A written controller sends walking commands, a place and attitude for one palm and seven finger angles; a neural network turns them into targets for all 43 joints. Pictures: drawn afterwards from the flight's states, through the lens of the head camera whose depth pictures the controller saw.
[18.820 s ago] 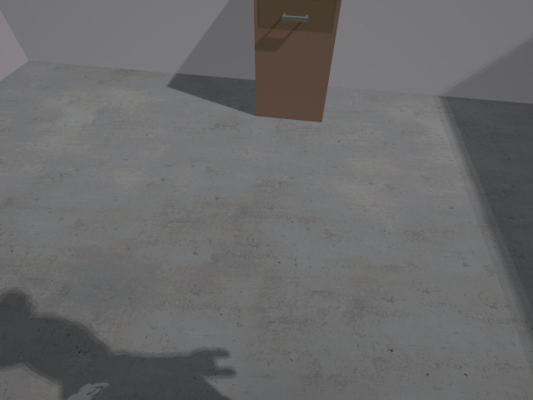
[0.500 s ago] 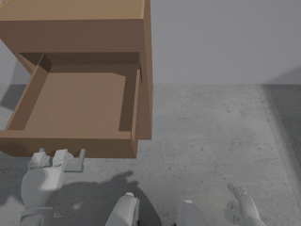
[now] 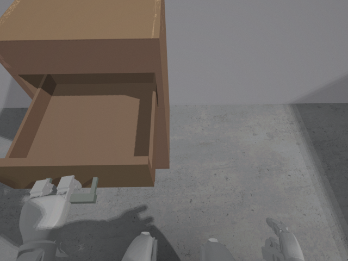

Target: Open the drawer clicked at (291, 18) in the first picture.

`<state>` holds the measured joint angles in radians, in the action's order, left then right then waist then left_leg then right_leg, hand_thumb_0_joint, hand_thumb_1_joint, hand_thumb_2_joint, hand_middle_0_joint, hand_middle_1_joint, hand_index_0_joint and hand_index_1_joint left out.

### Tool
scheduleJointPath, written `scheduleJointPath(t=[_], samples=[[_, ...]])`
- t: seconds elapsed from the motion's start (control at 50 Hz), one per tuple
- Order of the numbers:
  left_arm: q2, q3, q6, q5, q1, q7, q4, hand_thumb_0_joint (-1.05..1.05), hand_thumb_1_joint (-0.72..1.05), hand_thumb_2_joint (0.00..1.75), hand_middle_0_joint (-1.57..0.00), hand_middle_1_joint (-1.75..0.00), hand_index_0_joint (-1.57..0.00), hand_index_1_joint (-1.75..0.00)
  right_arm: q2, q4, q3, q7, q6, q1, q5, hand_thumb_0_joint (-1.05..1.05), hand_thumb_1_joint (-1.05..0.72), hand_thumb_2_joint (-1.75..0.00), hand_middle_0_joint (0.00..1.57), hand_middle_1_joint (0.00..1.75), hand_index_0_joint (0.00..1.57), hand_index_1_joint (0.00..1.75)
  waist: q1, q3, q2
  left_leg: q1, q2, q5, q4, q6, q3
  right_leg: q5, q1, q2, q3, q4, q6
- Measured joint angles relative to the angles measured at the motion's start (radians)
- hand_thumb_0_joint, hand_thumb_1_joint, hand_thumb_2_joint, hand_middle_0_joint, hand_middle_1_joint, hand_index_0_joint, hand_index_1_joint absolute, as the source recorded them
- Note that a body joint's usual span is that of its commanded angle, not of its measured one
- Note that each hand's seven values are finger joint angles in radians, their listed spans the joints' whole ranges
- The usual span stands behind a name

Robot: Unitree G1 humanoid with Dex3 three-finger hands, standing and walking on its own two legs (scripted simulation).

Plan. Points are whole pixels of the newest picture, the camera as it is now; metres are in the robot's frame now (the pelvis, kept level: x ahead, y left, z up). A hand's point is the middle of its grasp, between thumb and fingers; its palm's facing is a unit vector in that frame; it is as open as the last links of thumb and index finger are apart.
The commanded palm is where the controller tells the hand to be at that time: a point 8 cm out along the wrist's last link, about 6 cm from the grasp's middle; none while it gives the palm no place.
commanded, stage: lift the hand off the handle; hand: left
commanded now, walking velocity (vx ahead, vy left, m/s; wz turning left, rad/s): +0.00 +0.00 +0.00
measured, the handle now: (69, 190) +0.28 +0.27 -0.04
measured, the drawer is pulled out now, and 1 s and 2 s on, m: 0.29 0.29 0.29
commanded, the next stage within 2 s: draw the hand back to the body in 1.86 s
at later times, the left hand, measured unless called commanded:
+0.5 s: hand (49, 213) +0.21 +0.28 +0.01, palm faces -0.05 -0.07 -1.00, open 13.8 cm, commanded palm +0.20 +0.27 +0.06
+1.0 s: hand (37, 210) +0.21 +0.28 +0.04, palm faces -0.02 -0.06 -1.00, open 13.8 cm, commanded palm +0.20 +0.27 +0.10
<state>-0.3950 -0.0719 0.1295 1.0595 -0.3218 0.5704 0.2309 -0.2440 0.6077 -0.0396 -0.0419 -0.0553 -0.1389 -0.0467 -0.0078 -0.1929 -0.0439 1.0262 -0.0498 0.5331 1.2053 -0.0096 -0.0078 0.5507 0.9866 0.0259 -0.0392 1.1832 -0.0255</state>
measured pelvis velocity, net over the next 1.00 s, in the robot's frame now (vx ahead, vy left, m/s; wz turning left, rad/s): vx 0.03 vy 0.01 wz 0.00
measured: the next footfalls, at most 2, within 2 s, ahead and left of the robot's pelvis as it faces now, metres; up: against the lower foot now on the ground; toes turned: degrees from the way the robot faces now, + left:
none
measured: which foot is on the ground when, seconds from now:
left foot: down 0.00-1.00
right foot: down 0.00-1.00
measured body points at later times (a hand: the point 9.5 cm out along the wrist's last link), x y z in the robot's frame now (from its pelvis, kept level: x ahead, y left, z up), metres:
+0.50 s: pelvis +0.02 +0.01 +0.03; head +0.08 +0.00 +0.47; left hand +0.21 +0.28 +0.06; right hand +0.21 -0.22 -0.08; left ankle +0.02 +0.13 -0.64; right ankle +0.01 -0.11 -0.64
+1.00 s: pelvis +0.03 +0.01 +0.05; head +0.07 -0.01 +0.49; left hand +0.21 +0.28 +0.10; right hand +0.21 -0.22 -0.06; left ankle +0.02 +0.13 -0.64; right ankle +0.01 -0.11 -0.64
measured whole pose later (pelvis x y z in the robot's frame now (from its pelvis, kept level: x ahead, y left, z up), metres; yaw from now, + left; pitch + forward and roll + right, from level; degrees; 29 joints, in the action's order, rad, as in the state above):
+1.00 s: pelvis +0.03 +0.01 +0.05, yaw +0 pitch +14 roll -1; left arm -0.40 -0.05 0.06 1.01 -0.47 0.47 0.01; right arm -0.24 0.54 -0.02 0.01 -0.09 -0.17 -0.04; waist -0.04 -0.16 -0.06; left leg 0.72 -0.03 0.48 0.96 0.00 0.02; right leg 0.49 0.68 0.01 -0.02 0.94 -0.01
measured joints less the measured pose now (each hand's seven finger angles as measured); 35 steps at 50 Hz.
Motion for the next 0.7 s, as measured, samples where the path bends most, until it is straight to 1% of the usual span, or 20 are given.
scheduleJointPath(t=[0.08,0.18,0.24,0.3,0.36,0.4,0.46,0.52,0.6,0.7], samples=[[0.005,0.002,-0.003,0.005,-0.015,0.011,-0.022,0.00,-0.49,0.30,-0.35,-1.19,-0.32,-1.20,-0.004,-0.004,-0.007,0.007,-0.004,0.002,-0.004,0.01,-0.90,-0.90,0.20,0.30,0.20,0.30,0.000,0.004,0.001,-0.013,0.002,0.001,-0.009,0.003,0.002,-0.001,-0.014,-0.001,0.002,-0.011,0.003],[0.014,0.003,-0.043,-0.001,-0.043,0.026,-0.070,0.00,-0.49,0.30,-0.34,-1.19,-0.32,-1.20,0.002,-0.013,-0.005,0.019,-0.012,0.005,-0.005,0.01,-0.90,-0.90,0.20,0.30,0.20,0.30,-0.005,0.007,-0.006,-0.048,0.005,-0.003,-0.036,0.008,0.007,-0.007,-0.049,-0.004,0.007,-0.041,0.008],[0.018,0.012,-0.077,-0.012,-0.045,0.013,-0.073,0.00,-0.49,0.30,-0.34,-1.19,-0.32,-1.20,0.007,-0.019,0.003,0.022,-0.014,0.004,0.000,0.01,-0.90,-0.90,0.20,0.30,0.20,0.30,-0.010,0.008,-0.011,-0.078,0.008,-0.010,-0.064,0.011,0.010,-0.015,-0.080,-0.007,0.010,-0.069,0.012],[0.020,0.023,-0.094,-0.026,-0.047,-0.019,-0.072,0.00,-0.49,0.30,-0.33,-1.19,-0.32,-1.20,0.013,-0.026,0.014,0.021,-0.014,0.001,0.003,0.01,-0.90,-0.90,0.20,0.30,0.20,0.30,-0.014,0.011,-0.011,-0.113,0.010,-0.020,-0.095,0.013,0.014,-0.024,-0.113,-0.009,0.013,-0.099,0.014],[0.018,0.029,-0.085,-0.030,-0.062,-0.050,-0.084,0.00,-0.49,0.30,-0.33,-1.20,-0.32,-1.20,0.018,-0.038,0.023,0.022,-0.013,-0.005,0.004,0.01,-0.90,-0.90,0.20,0.30,0.20,0.30,-0.015,0.012,-0.009,-0.143,0.012,-0.028,-0.123,0.015,0.016,-0.033,-0.143,-0.010,0.015,-0.128,0.016],[0.015,0.033,-0.069,-0.026,-0.072,-0.061,-0.095,0.00,-0.49,0.30,-0.32,-1.20,-0.32,-1.20,0.019,-0.047,0.025,0.023,-0.011,-0.010,0.002,0.01,-0.90,-0.90,0.20,0.30,0.20,0.30,-0.015,0.015,-0.008,-0.158,0.013,-0.030,-0.135,0.015,0.016,-0.036,-0.159,-0.011,0.015,-0.141,0.017],[0.011,0.032,-0.042,-0.015,-0.084,-0.060,-0.115,0.00,-0.49,0.30,-0.32,-1.20,-0.32,-1.20,0.017,-0.056,0.023,0.030,-0.011,-0.014,-0.003,0.01,-0.90,-0.90,0.20,0.30,0.20,0.30,-0.017,0.014,-0.007,-0.169,0.013,-0.030,-0.142,0.015,0.015,-0.036,-0.172,-0.011,0.014,-0.151,0.017],[0.012,0.027,-0.032,-0.010,-0.096,-0.049,-0.134,0.00,-0.49,0.30,-0.32,-1.20,-0.32,-1.20,0.014,-0.060,0.017,0.039,-0.015,-0.015,-0.006,0.01,-0.90,-0.90,0.20,0.30,0.20,0.30,-0.019,0.013,-0.008,-0.176,0.013,-0.026,-0.143,0.016,0.016,-0.034,-0.179,-0.011,0.015,-0.153,0.018],[0.016,0.021,-0.050,-0.013,-0.111,-0.043,-0.153,0.00,-0.49,0.30,-0.32,-1.20,-0.32,-1.20,0.009,-0.062,0.011,0.048,-0.026,-0.016,-0.004,0.01,-0.90,-0.90,0.20,0.30,0.20,0.30,-0.022,0.015,-0.010,-0.190,0.013,-0.023,-0.148,0.017,0.018,-0.032,-0.193,-0.010,0.017,-0.159,0.019],[0.019,0.031,-0.076,-0.030,-0.129,-0.062,-0.178,0.00,-0.49,0.30,-0.32,-1.20,-0.32,-1.20,0.005,-0.063,0.011,0.050,-0.031,-0.022,0.001,0.01,-0.90,-0.90,0.20,0.30,0.20,0.30,-0.024,0.022,-0.015,-0.226,0.015,-0.030,-0.174,0.018,0.020,-0.039,-0.228,-0.012,0.019,-0.185,0.020]])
